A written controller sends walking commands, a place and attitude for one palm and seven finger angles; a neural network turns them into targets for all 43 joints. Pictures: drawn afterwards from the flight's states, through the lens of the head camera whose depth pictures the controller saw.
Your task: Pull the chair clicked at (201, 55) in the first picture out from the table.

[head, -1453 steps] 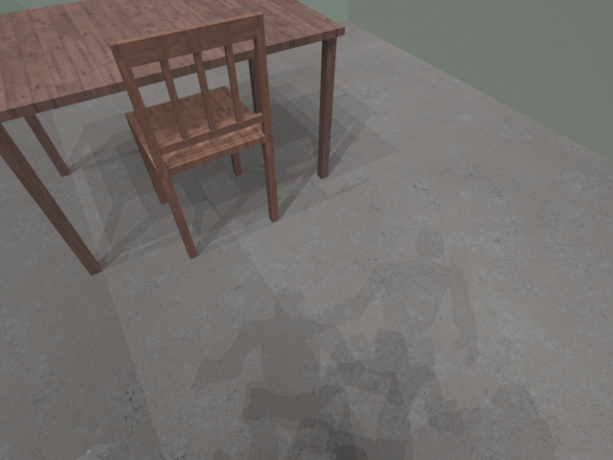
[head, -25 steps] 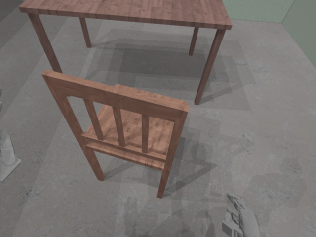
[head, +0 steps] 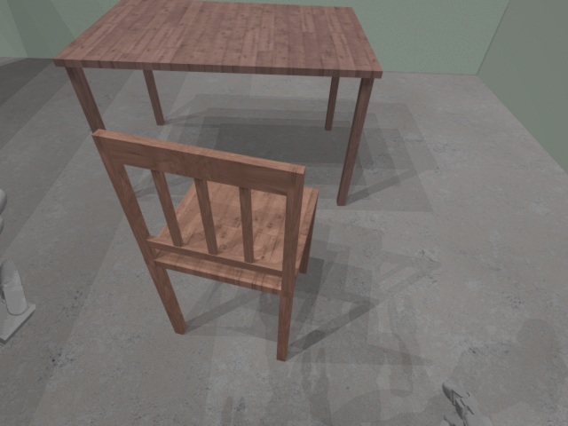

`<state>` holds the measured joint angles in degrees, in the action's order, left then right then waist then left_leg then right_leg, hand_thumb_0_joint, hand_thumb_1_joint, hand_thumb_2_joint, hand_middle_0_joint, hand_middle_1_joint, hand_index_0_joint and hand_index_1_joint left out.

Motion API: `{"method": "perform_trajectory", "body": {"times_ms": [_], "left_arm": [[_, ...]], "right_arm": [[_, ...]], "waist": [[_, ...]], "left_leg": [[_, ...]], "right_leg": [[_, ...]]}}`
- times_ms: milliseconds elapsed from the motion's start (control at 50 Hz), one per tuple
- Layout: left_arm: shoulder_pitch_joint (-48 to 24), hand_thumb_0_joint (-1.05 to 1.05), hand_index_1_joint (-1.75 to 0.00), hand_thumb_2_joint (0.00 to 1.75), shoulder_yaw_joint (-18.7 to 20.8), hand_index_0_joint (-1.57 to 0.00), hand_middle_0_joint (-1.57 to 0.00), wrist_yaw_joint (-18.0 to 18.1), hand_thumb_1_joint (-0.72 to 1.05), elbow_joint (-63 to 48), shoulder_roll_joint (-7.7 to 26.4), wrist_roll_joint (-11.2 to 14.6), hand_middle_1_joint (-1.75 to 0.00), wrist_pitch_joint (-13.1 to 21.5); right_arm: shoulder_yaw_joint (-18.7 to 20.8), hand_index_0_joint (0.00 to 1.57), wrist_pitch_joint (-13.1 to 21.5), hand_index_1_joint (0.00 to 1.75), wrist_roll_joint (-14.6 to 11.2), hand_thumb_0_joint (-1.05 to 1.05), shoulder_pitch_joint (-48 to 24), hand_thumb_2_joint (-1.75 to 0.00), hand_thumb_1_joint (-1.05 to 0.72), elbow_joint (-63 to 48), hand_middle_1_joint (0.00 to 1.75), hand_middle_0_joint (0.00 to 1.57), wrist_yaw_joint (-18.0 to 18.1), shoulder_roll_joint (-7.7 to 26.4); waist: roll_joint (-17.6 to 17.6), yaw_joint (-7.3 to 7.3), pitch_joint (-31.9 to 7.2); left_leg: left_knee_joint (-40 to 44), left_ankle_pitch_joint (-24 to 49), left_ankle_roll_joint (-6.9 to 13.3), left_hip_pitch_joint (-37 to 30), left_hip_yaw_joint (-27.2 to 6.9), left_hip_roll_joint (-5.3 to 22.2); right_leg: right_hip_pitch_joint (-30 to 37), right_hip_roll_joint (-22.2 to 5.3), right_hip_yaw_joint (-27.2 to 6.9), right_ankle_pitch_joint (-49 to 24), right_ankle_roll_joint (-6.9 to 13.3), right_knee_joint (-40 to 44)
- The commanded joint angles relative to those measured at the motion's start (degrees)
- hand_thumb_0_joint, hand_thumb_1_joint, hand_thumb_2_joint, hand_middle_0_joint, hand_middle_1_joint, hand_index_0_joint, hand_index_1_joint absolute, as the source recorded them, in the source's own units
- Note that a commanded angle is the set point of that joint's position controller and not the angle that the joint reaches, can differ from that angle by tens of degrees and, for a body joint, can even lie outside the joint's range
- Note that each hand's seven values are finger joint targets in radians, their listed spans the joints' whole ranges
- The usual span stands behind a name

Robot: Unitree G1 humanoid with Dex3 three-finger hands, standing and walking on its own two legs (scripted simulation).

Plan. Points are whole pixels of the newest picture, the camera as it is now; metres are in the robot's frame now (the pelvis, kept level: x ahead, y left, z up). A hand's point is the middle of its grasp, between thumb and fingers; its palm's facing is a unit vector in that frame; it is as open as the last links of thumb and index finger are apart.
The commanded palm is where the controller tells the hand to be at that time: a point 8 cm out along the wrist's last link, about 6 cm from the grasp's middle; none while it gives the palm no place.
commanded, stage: stop stepping back and stand still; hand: left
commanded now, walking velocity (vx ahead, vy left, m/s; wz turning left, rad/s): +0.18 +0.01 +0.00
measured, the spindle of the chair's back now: (207, 218) +0.56 +0.19 -0.10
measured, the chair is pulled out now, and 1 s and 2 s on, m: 0.63 0.63 0.63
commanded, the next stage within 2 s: let the arm hang, fingers relaxed in 0.28 s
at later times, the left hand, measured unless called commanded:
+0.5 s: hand (92, 364) +0.20 +0.27 +0.00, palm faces +0.26 -0.87 -0.41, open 7.4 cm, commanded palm none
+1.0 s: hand out of the picture +0.00 +0.20 -0.17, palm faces +0.06 -0.97 -0.23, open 7.3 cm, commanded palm none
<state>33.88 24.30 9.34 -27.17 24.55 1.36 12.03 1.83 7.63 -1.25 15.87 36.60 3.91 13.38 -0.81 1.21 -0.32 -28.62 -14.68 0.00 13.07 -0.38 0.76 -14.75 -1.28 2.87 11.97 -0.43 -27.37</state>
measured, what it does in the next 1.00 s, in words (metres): stands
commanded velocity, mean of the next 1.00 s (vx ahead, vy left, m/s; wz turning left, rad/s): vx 0.03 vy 0.01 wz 0.00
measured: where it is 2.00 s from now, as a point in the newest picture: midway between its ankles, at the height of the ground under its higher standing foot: outside the picture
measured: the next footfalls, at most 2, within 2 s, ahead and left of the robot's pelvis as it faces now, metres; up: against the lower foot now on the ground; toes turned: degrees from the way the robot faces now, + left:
none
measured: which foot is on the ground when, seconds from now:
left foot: down 0.00-1.00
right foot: down 0.00-1.00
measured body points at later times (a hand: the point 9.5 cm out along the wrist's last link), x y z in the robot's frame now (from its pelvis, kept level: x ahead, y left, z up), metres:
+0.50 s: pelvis +0.00 +0.01 -0.01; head -0.01 -0.01 +0.44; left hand +0.18 +0.31 +0.02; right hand +0.13 -0.23 -0.13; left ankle +0.02 +0.12 -0.74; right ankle +0.04 -0.12 -0.74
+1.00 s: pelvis +0.02 +0.01 +0.00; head +0.04 +0.01 +0.45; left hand +0.00 +0.25 -0.15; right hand +0.01 -0.21 -0.16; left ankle +0.02 +0.12 -0.74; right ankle +0.04 -0.12 -0.74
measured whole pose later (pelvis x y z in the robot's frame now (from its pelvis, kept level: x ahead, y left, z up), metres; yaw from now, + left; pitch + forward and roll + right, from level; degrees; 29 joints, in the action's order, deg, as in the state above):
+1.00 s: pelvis +0.02 +0.01 +0.00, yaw +2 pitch -1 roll +0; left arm 18.5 0.2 1.7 59.9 10.8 -0.6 -1.6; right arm -0.4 -0.3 1.0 20.7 59.0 1.4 7.6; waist 0.6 -0.4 3.6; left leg -26.7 -14.4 0.4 11.2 -2.3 -0.8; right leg -12.3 -1.5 2.3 12.2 -0.4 -25.6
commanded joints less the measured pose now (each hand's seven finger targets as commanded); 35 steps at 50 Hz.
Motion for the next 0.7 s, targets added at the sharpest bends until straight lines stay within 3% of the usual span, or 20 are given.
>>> {"method": "perform_trajectory", "body": {"times_ms": [0, 60, 120, 160, 260, 340, 360, 380, 400, 420, 460, 480, 500, 540, 580, 620, 640, 680], "left_arm": [[-6.75, 0.00, -0.30, 0.90, 5.54, -0.20, -0.20, 1.50, 0.90, -9.80, 8.09, -0.34, -0.30, 3.19], [-9.21, 0.00, -0.30, 0.90, 4.74, -0.20, -0.20, 1.65, 0.90, -11.51, 7.85, -0.23, -0.30, 2.75], [-8.59, 0.00, -0.30, 0.90, 5.76, -0.20, -0.20, 1.74, 0.90, -10.51, 8.86, -0.21, -0.30, 2.14], [-8.72, 0.00, -0.30, 0.90, 5.07, -0.20, -0.20, 1.66, 0.90, -10.71, 7.77, -0.27, -0.30, 1.83], [-7.17, 0.00, -0.30, 0.90, 6.45, -0.20, -0.20, 1.41, 0.90, -9.64, 8.65, 0.07, -0.30, 1.90], [-6.08, 0.00, -0.30, 0.90, 5.69, -0.20, -0.20, 1.23, 0.90, -9.45, 7.78, 0.01, -0.30, 1.98], [-9.09, 0.00, -0.30, 0.90, -17.58, -0.20, -0.20, -7.15, 0.90, 32.87, -6.91, -5.22, -0.30, -8.58], [-6.96, 0.00, -0.30, 0.90, -17.25, -0.20, -0.20, -8.37, 0.90, 35.23, -10.38, -3.62, -0.30, -12.08], [-8.57, 0.00, -0.30, 0.90, -18.24, -0.20, -0.20, -8.52, 0.90, 36.63, -10.91, -3.45, -0.30, -12.92], [-10.77, 0.00, -0.30, 0.90, -18.50, -0.20, -0.20, -8.39, 0.90, 38.95, -10.72, -3.68, -0.30, -12.98], [-13.77, 0.00, -0.30, 0.90, -18.91, -0.20, -0.20, -8.17, 0.90, 44.82, -8.59, -3.75, -0.30, -12.85], [-15.01, 0.00, -0.30, 0.90, -19.14, -0.20, -0.20, -8.06, 0.90, 47.98, -7.86, -3.76, -0.30, -12.77], [-15.77, 0.00, -0.30, 0.90, -19.55, -0.20, -0.20, -7.95, 0.90, 51.47, -7.41, -3.59, -0.30, -12.77], [-16.30, 0.00, -0.30, 0.90, -20.56, -0.20, -0.20, -7.79, 0.90, 58.69, -7.27, -3.13, -0.30, -12.89], [-15.23, 0.00, -0.30, 0.90, -21.44, -0.20, -0.20, -7.57, 0.90, 65.62, -7.09, -2.78, -0.30, -12.69], [-14.71, 0.00, -0.30, 0.90, -22.13, -0.20, -0.20, -7.52, 0.90, 71.11, -6.85, -2.46, -0.30, -12.39], [-13.63, 0.00, -0.30, 0.90, -21.04, -0.20, -0.20, -7.28, 0.90, 72.30, -9.09, -2.83, -0.30, -12.33], [-13.95, 0.00, -0.30, 0.90, -21.43, -0.20, -0.20, -7.25, 0.90, 74.45, -9.29, -2.49, -0.30, -12.38]], "right_arm": [[1.53, 0.20, 3.13, 0.30, 0.45, 0.00, -7.33, -0.90, -0.90, -8.57, 0.30, 0.20, 0.44, 6.09], [1.22, 0.20, 3.09, 0.30, 0.84, 0.00, -7.39, -0.90, -0.90, -8.09, 0.30, 0.20, 0.50, 5.94], [0.89, 0.20, 2.80, 0.30, 0.91, 0.00, -7.64, -0.90, -0.90, -7.93, 0.30, 0.20, 0.67, 5.45], [0.70, 0.20, 2.52, 0.30, 0.91, 0.00, -8.10, -0.90, -0.90, -8.29, 0.30, 0.20, 0.62, 5.20], [0.56, 0.20, 2.19, 0.30, 1.13, 0.00, -7.98, -0.90, -0.90, -8.16, 0.30, 0.20, 0.48, 4.73], [0.42, 0.20, 2.39, 0.30, 0.80, 0.00, -8.17, -0.90, -0.90, -8.50, 0.30, 0.20, 0.43, 4.72], [2.35, 0.20, 1.41, 0.30, 1.95, 0.00, -5.63, -0.90, -0.90, 4.52, 0.30, 0.20, -4.90, 7.85], [1.04, 0.20, -1.91, 0.30, 1.87, 0.00, -1.93, -0.90, -0.90, 4.92, 0.30, 0.20, -4.74, 2.78], [0.53, 0.20, -3.30, 0.30, 2.51, 0.00, -1.88, -0.90, -0.90, 4.11, 0.30, 0.20, -4.52, 2.39], [0.24, 0.20, -4.13, 0.30, 2.95, 0.00, -1.51, -0.90, -0.90, 3.50, 0.30, 0.20, -4.38, 1.87], [0.31, 0.20, -5.52, 0.30, 3.40, 0.00, -1.21, -0.90, -0.90, 3.41, 0.30, 0.20, -4.25, 2.99], [0.35, 0.20, -5.90, 0.30, 3.33, 0.00, -0.55, -0.90, -0.90, 3.93, 0.30, 0.20, -4.11, 3.49], [0.18, 0.20, -6.06, 0.30, 3.19, 0.00, 0.05, -0.90, -0.90, 4.92, 0.30, 0.20, -3.92, 3.64], [-0.36, 0.20, -5.97, 0.30, 2.98, 0.00, -0.26, -0.90, -0.90, 7.34, 0.30, 0.20, -3.56, 3.74], [-0.85, 0.20, -5.88, 0.30, 2.61, 0.00, 0.05, -0.90, -0.90, 9.84, 0.30, 0.20, -3.09, 3.49], [-1.19, 0.20, -6.07, 0.30, 2.16, 0.00, 1.30, -0.90, -0.90, 12.19, 0.30, 0.20, -2.59, 2.76], [-0.61, 0.20, -6.07, 0.30, 2.58, 0.00, 2.55, -0.90, -0.90, 12.92, 0.30, 0.20, -2.28, 1.14], [-0.62, 0.20, -6.39, 0.30, 2.53, 0.00, 4.05, -0.90, -0.90, 14.05, 0.30, 0.20, -2.13, 0.34]], "waist": [[3.55, -0.27, 2.93], [2.33, -0.15, 1.17], [3.79, -0.49, 0.82], [3.75, -0.40, 1.46], [0.51, -0.46, 0.57], [2.64, -0.61, 1.39], [0.24, 2.47, 4.86], [1.71, 0.72, 1.07], [0.38, 0.04, 0.83], [-3.21, -0.26, 1.12], [-10.42, -0.87, 1.04], [-11.08, -0.70, 0.23], [-9.49, -0.66, -1.15], [0.14, -1.33, -0.62], [6.27, -1.99, -1.30], [7.78, -1.88, -0.53], [9.70, -1.77, -2.31], [12.38, -1.54, -2.18]], "left_leg": [[7.80, -20.74, 3.58, 10.69, -4.76, 3.61], [6.25, -16.55, 3.87, 6.96, -4.66, 3.06], [7.78, -19.03, 4.02, 7.67, -5.43, 3.54], [7.66, -18.72, 4.08, 8.09, -5.53, 3.57], [5.67, -14.04, 3.63, 6.67, -4.81, 2.83], [8.82, -14.13, 3.46, 7.30, -5.64, 3.96], [-1.57, -0.16, 2.39, 10.08, -6.54, 3.89], [0.27, 1.64, 2.14, 8.10, -5.40, 3.84], [1.61, -3.42, 2.70, 10.38, -7.08, 4.40], [1.97, -3.06, 3.22, 11.59, -8.29, 4.05], [0.17, 0.69, 3.33, 10.91, -7.70, 2.16], [-0.20, 4.48, 3.12, 8.64, -7.14, 1.55], [0.51, 7.42, 3.02, 6.29, -7.12, 1.68], [3.46, 12.17, 3.16, 5.35, -8.07, 3.27], [4.84, 14.36, 3.06, 4.00, -7.53, 3.73], [5.00, 14.14, 2.94, 2.95, -7.02, 3.65], [4.89, 13.12, 2.84, 1.87, -6.58, 3.75], [5.96, 10.12, 2.86, 2.15, -6.67, 3.75]], "right_leg": [[1.29, -2.56, -8.52, 19.04, 1.73, 9.57], [1.05, -3.08, -9.53, 16.34, 2.44, 9.48], [1.63, -2.32, -9.09, 18.24, 2.16, 8.83], [1.55, -2.16, -9.28, 17.63, 2.35, 8.48], [2.08, -3.71, -11.14, 15.66, 2.82, 10.55], [2.95, -2.99, -10.06, 13.56, 1.96, 10.25], [-6.46, -5.07, -4.67, 0.34, 2.45, -1.79], [-6.02, -4.40, -4.91, 0.83, 1.95, -1.12], [-5.65, -4.21, -4.01, 8.23, 1.92, -0.66], [-4.29, -3.90, -3.96, 8.38, 1.77, -0.33], [-1.54, -4.81, -5.92, 5.10, 2.97, 0.84], [-0.64, -5.39, -6.63, 1.50, 3.94, 0.80], [0.42, -5.34, -6.71, -1.16, 4.15, 0.42], [2.14, -3.60, -5.66, -4.28, 3.12, -1.03], [5.03, -2.96, -5.33, -5.83, 2.41, -0.28], [6.14, -3.03, -5.40, -7.07, 2.74, 1.62], [6.89, -3.27, -5.06, -7.27, 3.02, 2.21], [7.50, -3.16, -4.22, -5.70, 3.14, 3.00]]}}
